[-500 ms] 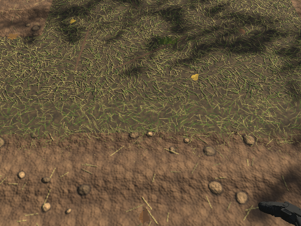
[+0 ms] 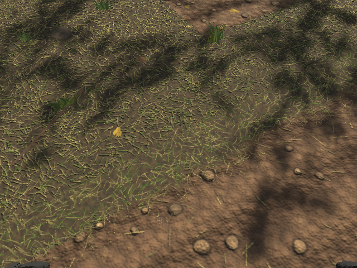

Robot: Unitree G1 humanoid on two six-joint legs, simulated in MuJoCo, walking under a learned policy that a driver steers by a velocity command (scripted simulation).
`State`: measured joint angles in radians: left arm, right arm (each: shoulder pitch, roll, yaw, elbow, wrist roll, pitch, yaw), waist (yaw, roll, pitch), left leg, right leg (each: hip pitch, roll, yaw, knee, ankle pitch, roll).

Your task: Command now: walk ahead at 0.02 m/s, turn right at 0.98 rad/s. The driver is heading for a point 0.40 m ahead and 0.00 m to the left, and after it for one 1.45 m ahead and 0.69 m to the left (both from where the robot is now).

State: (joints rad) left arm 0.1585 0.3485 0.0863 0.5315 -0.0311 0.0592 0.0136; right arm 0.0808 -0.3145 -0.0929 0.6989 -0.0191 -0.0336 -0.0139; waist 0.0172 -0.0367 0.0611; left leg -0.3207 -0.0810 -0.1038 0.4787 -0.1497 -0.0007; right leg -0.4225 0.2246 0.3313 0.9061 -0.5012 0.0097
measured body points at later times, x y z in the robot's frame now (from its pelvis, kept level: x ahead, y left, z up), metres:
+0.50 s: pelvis +0.00 -0.02 +0.01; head +0.02 -0.05 +0.46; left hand +0.21 +0.19 -0.07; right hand +0.04 -0.32 -0.12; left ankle +0.03 +0.13 -0.69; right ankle -0.03 -0.12 -0.73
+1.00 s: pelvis +0.13 +0.09 -0.03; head +0.16 +0.12 +0.42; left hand +0.18 +0.40 -0.14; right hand +0.33 -0.17 -0.10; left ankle +0.15 +0.18 -0.73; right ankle -0.01 -0.12 -0.67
